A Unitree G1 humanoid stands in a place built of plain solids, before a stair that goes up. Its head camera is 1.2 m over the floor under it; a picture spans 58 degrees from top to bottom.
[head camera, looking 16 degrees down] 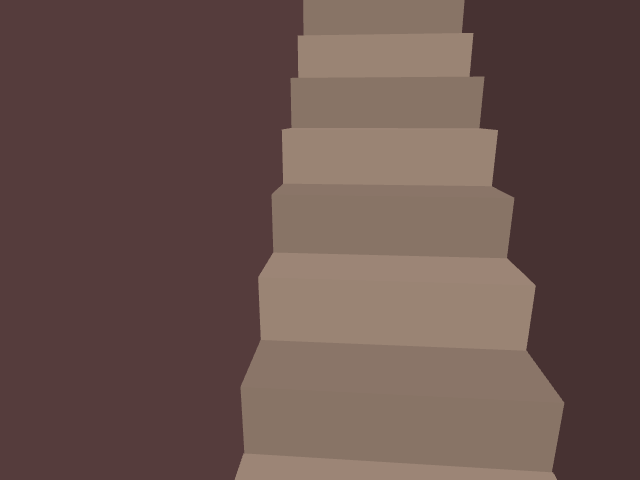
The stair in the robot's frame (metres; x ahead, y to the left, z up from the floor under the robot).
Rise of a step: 0.19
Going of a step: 0.23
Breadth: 0.75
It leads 5 degrees to the right of straight ahead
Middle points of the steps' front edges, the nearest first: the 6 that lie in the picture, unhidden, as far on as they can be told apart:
0.87 -0.18 0.58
1.10 -0.20 0.77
1.33 -0.22 0.96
1.56 -0.24 1.15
1.79 -0.26 1.35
2.02 -0.27 1.54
